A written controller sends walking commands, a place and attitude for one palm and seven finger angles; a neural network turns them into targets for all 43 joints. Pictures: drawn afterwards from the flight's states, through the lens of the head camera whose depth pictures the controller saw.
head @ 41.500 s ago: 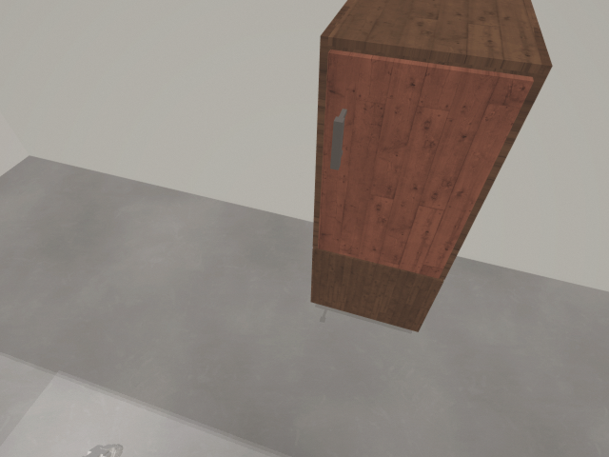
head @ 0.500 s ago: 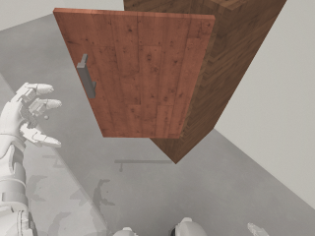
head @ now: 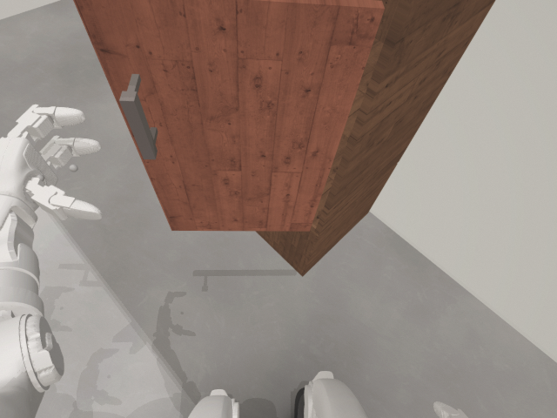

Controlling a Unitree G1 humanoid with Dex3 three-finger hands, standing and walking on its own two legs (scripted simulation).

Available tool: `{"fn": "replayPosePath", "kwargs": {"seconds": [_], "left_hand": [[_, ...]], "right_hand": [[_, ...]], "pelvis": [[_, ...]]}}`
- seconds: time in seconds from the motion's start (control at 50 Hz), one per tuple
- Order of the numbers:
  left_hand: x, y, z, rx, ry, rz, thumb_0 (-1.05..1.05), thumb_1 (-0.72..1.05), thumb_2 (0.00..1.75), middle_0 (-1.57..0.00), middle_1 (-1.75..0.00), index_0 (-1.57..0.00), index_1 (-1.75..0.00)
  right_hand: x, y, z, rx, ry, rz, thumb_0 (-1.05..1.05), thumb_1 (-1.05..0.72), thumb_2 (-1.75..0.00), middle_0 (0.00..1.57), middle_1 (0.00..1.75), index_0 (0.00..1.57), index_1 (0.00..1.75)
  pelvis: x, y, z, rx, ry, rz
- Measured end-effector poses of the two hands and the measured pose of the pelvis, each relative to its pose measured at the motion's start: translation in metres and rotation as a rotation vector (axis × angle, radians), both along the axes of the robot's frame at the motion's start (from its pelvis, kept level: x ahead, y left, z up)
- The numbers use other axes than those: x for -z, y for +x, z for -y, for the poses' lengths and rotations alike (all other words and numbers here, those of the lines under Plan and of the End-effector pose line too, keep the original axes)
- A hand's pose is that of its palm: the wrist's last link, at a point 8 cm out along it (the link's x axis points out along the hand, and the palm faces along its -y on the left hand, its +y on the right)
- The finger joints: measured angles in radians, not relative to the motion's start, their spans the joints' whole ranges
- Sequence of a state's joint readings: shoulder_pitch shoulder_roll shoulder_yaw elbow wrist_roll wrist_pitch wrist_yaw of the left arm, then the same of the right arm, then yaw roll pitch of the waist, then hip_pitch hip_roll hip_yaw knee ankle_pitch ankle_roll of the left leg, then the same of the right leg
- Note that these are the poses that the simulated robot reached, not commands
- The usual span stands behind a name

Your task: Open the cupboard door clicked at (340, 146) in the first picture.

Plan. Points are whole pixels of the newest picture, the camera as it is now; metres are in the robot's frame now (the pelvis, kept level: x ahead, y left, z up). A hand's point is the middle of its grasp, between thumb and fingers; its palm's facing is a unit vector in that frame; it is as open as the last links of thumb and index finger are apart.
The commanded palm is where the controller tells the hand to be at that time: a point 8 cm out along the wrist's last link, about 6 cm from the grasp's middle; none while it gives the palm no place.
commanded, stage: move the hooked fingers beside the handle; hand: left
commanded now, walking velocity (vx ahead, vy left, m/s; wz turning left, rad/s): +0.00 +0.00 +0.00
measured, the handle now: (142, 119) +0.53 +0.21 +0.07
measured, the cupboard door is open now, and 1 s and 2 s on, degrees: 47 47 47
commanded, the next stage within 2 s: slide the fingers in behind the handle in 1.14 s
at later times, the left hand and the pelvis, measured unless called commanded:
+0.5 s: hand (85, 140) +0.48 +0.28 +0.08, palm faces -0.01 -1.00 -0.01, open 14.0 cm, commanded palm +0.45 +0.33 +0.07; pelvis +0.00 +0.00 -0.01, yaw -1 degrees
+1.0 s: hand (84, 146) +0.47 +0.28 +0.07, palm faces +0.01 -1.00 -0.01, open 14.0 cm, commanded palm +0.45 +0.32 +0.07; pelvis +0.01 +0.00 -0.01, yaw -1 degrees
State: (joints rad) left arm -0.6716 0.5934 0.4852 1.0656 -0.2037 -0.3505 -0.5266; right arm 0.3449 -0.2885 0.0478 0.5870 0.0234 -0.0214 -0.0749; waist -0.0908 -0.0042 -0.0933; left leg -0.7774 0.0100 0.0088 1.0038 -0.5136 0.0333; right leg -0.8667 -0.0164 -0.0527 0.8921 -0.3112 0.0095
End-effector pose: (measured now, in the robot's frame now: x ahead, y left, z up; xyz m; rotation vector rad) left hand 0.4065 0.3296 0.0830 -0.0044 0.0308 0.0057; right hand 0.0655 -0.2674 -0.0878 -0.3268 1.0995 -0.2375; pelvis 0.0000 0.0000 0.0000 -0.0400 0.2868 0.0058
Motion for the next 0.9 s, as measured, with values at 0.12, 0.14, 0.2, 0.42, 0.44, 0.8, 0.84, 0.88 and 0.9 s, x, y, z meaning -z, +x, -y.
{"fn": "replayPosePath", "kwargs": {"seconds": [0.12,0.14,0.2,0.42,0.44,0.8,0.84,0.88,0.9], "left_hand": [[0.001,0.014,-0.001,-0.002,0.004,0.001,-0.01,-0.50,0.30,-0.30,-1.20,-0.30,-1.20],[0.000,0.017,-0.001,-0.001,0.006,0.001,-0.01,-0.50,0.30,-0.30,-1.20,-0.30,-1.20],[0.001,0.025,-0.001,0.001,0.006,-0.008,-0.01,-0.50,0.30,-0.30,-1.20,-0.30,-1.20],[0.001,0.053,-0.003,0.004,0.013,-0.008,-0.01,-0.50,0.30,-0.30,-1.20,-0.30,-1.20],[0.001,0.054,-0.003,0.007,0.013,-0.006,-0.01,-0.50,0.30,-0.30,-1.20,-0.30,-1.20],[0.006,0.049,-0.002,0.000,0.013,0.000,-0.01,-0.50,0.30,-0.30,-1.20,-0.30,-1.20],[0.006,0.047,-0.001,0.004,0.006,-0.010,-0.01,-0.50,0.30,-0.30,-1.20,-0.30,-1.20],[0.009,0.046,-0.002,0.001,0.001,-0.028,-0.01,-0.50,0.30,-0.30,-1.20,-0.30,-1.20],[0.010,0.046,-0.002,-0.001,0.003,-0.037,-0.01,-0.50,0.30,-0.30,-1.20,-0.30,-1.20]], "right_hand": [[0.003,-0.020,0.003,0.026,-0.011,-0.063,0.01,-0.91,-0.90,0.21,0.30,0.21,0.30],[0.004,-0.023,0.003,0.030,-0.012,-0.074,0.01,-0.91,-0.90,0.21,0.30,0.21,0.30],[0.005,-0.033,0.004,0.041,-0.015,-0.109,0.01,-0.91,-0.90,0.21,0.30,0.21,0.30],[0.005,-0.059,0.004,0.084,-0.029,-0.205,0.01,-0.91,-0.90,0.21,0.30,0.21,0.30],[0.005,-0.061,0.003,0.088,-0.027,-0.210,0.01,-0.91,-0.90,0.21,0.30,0.21,0.30],[0.005,-0.034,-0.004,0.075,-0.001,-0.179,0.00,-0.91,-0.90,0.21,0.30,0.21,0.30],[0.005,-0.029,-0.004,0.068,0.001,-0.167,0.00,-0.91,-0.90,0.21,0.30,0.21,0.30],[0.005,-0.025,-0.004,0.060,0.001,-0.156,0.00,-0.91,-0.90,0.21,0.30,0.21,0.30],[0.005,-0.023,-0.004,0.056,0.000,-0.151,0.00,-0.91,-0.90,0.21,0.30,0.21,0.30]], "pelvis": [[0.003,-0.002,0.000,0.002,-0.003,-0.017],[0.003,-0.002,0.000,0.002,-0.004,-0.021],[0.005,-0.002,0.000,0.003,-0.006,-0.031],[0.009,-0.001,-0.001,0.011,-0.013,-0.072],[0.009,0.000,-0.002,0.013,-0.013,-0.074],[0.005,0.011,-0.004,0.013,-0.019,-0.068],[0.005,0.011,-0.004,0.011,-0.019,-0.064],[0.005,0.011,-0.004,0.010,-0.018,-0.063],[0.005,0.011,-0.003,0.008,-0.018,-0.063]]}}
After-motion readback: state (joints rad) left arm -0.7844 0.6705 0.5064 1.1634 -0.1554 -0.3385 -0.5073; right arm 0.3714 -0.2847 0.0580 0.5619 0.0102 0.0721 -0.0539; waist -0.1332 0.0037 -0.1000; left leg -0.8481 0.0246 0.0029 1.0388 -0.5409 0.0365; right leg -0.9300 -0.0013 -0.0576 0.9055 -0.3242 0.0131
